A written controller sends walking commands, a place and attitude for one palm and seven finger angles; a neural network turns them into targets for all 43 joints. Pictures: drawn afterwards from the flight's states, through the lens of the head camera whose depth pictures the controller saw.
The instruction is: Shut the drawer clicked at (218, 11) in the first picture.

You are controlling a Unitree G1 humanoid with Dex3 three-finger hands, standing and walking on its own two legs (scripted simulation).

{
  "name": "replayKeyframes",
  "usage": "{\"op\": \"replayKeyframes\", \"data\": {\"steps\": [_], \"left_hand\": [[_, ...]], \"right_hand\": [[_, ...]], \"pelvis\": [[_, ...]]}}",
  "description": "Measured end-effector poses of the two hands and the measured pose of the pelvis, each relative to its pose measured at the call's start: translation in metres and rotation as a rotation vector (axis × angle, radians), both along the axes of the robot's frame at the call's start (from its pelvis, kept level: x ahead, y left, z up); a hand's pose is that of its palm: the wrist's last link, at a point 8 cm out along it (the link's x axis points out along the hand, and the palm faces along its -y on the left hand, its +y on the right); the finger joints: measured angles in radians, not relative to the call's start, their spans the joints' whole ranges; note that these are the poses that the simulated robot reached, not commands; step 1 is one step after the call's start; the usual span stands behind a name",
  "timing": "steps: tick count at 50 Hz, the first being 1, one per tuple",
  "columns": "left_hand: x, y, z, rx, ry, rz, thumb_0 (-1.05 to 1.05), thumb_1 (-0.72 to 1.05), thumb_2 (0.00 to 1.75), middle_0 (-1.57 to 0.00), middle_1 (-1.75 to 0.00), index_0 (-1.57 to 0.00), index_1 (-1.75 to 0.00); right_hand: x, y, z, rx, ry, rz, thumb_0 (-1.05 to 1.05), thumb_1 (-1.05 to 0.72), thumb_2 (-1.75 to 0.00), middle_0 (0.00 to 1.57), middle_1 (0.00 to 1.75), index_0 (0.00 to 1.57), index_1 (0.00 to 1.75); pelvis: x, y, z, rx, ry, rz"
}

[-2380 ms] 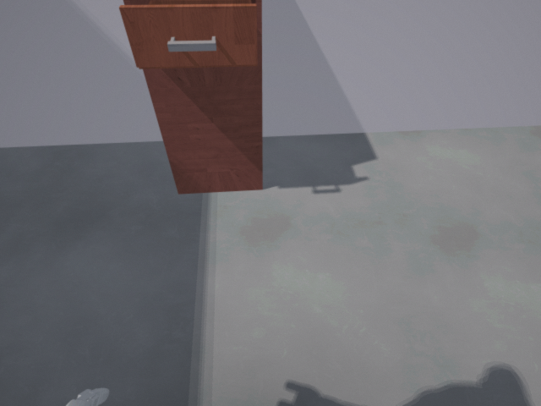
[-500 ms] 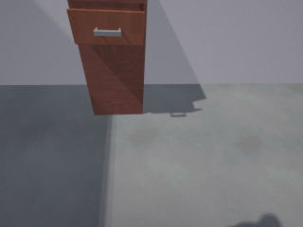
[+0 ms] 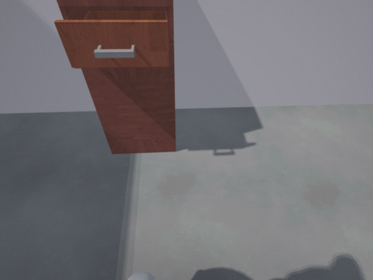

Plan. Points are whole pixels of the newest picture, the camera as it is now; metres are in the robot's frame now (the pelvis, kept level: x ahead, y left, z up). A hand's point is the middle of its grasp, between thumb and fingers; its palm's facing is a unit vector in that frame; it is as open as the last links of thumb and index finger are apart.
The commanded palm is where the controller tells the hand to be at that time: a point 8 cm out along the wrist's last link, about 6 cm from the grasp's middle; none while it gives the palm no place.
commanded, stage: take the last steps up to it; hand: left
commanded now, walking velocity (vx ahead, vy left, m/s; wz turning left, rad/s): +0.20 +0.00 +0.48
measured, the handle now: (115, 50) +0.85 +0.27 +0.07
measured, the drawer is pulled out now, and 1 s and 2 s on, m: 0.14 0.14 0.14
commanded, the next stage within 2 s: come to a stop and stand still in 0.92 s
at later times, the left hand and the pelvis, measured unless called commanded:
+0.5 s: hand (102, 274) +0.17 +0.21 -0.16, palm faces +0.11 -0.98 -0.16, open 7.4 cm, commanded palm none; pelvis +0.18 +0.03 +0.01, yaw +4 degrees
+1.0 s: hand (130, 227) +0.29 +0.16 -0.17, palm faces +0.19 -0.98 -0.10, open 7.4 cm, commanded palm none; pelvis +0.35 +0.02 +0.01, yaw +6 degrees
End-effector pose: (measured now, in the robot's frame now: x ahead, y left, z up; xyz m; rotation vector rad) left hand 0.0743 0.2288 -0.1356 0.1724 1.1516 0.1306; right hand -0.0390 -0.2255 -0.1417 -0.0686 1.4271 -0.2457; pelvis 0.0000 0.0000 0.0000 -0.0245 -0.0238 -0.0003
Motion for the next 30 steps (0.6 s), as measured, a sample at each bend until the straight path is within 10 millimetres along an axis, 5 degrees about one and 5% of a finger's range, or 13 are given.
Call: {"op": "replayKeyframes", "data": {"steps": [6, 11, 19, 30], "left_hand": [[-0.008, 0.016, -0.009, -0.029, 0.088, 0.077, -0.01, 0.94, 0.9, -0.2, -0.3, -0.2, -0.3], [-0.017, 0.031, -0.03, -0.069, 0.195, 0.148, 0.0, 0.92, 0.9, -0.2, -0.3, -0.2, -0.3], [0.029, 0.039, -0.006, -0.07, 0.232, 0.155, 0.0, 0.91, 0.9, -0.2, -0.3, -0.2, -0.29], [0.152, 0.021, 0.007, -0.007, 0.164, 0.1, 0.01, 0.93, 0.9, -0.2, -0.3, -0.2, -0.29]], "right_hand": [[0.147, -0.002, 0.021, -0.048, -0.239, 0.144, 0.01, -0.92, -0.9, 0.19, 0.3, 0.19, 0.3], [0.225, 0.021, 0.023, -0.074, -0.332, 0.236, 0.0, -0.92, -0.9, 0.19, 0.3, 0.19, 0.3], [0.232, 0.035, 0.026, -0.058, -0.211, 0.193, 0.0, -0.95, -0.9, 0.2, 0.3, 0.2, 0.3], [0.209, 0.026, 0.002, 0.049, 0.058, 0.087, 0.01, -0.92, -0.9, 0.2, 0.3, 0.2, 0.3]], "pelvis": [[0.045, 0.011, 0.003, -0.015, 0.002, 0.046], [0.085, 0.031, -0.01, -0.015, -0.006, 0.063], [0.135, 0.04, 0.01, 0.014, 0.011, 0.07], [0.215, 0.015, 0.007, 0.049, 0.008, 0.063]]}}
